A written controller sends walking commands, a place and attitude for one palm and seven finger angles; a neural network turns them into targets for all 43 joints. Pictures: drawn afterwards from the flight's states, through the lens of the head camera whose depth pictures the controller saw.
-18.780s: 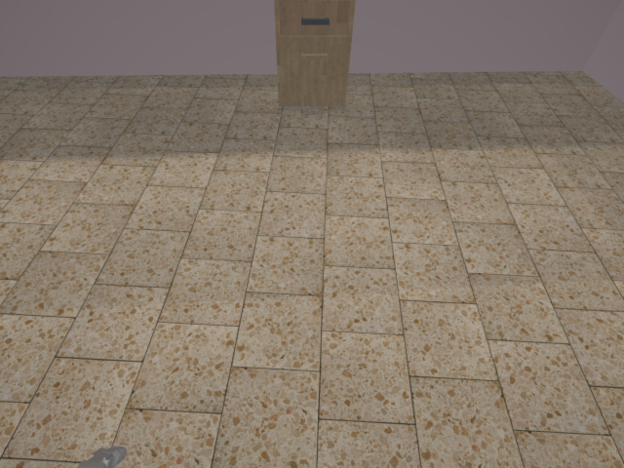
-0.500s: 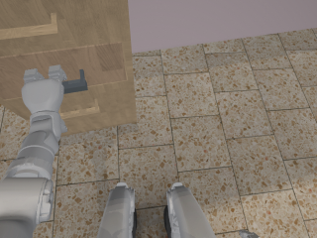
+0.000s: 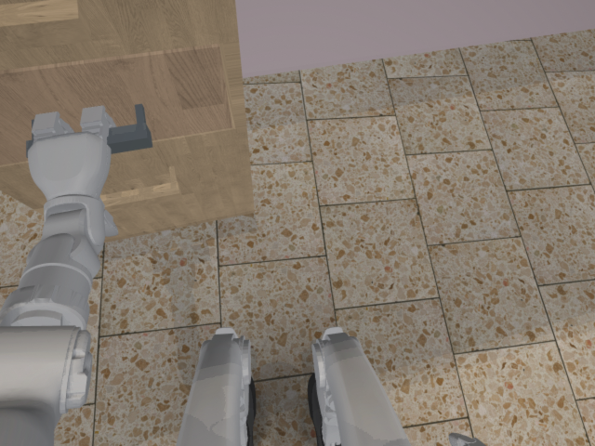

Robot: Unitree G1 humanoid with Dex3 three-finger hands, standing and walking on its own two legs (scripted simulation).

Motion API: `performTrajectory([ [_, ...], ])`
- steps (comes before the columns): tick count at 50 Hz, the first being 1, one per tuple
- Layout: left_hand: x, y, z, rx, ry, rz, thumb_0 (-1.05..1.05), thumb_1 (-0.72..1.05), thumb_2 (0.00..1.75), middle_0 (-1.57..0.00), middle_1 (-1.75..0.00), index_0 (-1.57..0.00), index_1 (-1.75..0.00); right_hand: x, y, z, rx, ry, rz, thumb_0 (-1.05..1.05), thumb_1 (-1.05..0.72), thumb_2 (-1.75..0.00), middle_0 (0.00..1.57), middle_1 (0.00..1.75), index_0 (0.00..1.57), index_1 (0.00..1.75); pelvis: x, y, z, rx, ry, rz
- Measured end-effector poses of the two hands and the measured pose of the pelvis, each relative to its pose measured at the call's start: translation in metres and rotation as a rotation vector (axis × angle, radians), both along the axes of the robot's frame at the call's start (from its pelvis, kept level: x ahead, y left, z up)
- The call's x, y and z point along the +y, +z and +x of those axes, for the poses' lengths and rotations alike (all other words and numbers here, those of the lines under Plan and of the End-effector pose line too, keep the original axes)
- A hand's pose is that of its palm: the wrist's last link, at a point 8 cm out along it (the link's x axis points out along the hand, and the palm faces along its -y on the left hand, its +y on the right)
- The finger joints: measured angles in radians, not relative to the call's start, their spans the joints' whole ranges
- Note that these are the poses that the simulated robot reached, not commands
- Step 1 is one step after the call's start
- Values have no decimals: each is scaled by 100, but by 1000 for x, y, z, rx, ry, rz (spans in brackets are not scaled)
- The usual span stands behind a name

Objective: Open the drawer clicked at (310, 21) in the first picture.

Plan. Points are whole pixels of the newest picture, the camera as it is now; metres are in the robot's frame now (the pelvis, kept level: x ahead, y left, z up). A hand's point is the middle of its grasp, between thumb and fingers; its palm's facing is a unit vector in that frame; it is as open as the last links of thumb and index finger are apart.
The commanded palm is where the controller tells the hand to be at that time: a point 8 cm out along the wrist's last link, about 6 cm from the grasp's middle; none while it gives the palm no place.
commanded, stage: lower the fingers behind the handle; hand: left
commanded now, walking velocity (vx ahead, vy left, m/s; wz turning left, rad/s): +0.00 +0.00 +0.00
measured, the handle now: (91, 131) +0.53 +0.29 -0.04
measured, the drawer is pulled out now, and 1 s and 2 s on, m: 0.00 0.00 0.06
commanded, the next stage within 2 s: close the thumb around the handle in 0.28 s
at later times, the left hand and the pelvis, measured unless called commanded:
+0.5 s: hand (97, 176) +0.47 +0.28 -0.06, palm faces -0.01 -0.02 -1.00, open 13.6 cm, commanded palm +0.46 +0.25 -0.01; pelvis +0.00 +0.00 +0.01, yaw +0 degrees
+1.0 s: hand (96, 174) +0.47 +0.28 -0.06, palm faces -0.03 -0.03 -1.00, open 6.1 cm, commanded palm +0.46 +0.25 -0.01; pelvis +0.00 +0.00 +0.01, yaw +0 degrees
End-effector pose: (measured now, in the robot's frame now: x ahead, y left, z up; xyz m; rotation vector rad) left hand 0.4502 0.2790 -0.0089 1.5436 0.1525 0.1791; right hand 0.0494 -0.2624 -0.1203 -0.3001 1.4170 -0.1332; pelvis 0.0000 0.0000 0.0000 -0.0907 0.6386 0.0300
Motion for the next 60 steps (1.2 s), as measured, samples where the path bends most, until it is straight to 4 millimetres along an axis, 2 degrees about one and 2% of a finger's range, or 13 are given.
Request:
performTrajectory([
  [8,-4,3,3,50,51,-2,0,-49,30,-29,-120,-31,-120,6,5,8,-32,-4,24,0,-90,-89,20,30,20,30,-2,8,1,-4,0,5],
  [15,-5,6,5,85,24,-10,0,-49,30,-30,-120,-32,-120,2,13,12,-57,-1,4,0,-90,-89,21,30,20,30,-3,11,4,-7,-1,4],
  [25,-6,2,3,27,4,-4,0,-44,32,-30,-120,-32,-120,-6,7,12,-27,9,-7,0,-90,-89,20,30,20,30,-4,6,4,-1,-1,6],
  [32,-8,2,5,34,32,6,0,-19,43,-32,-123,-34,-123,-3,5,13,-33,7,7,0,-90,-89,20,30,20,30,-5,7,3,0,0,9],
  [49,-5,5,6,51,1,-7,0,66,79,-36,-131,-37,-128,-4,9,9,-36,-3,-3,0,-90,-89,20,30,20,30,-5,7,5,-3,-6,7],
  [60,-6,3,4,38,5,-11,0,68,78,-32,-134,-35,-130,1,8,10,-26,-13,9,0,-90,-89,20,30,20,30,-1,10,5,-3,-9,7],
])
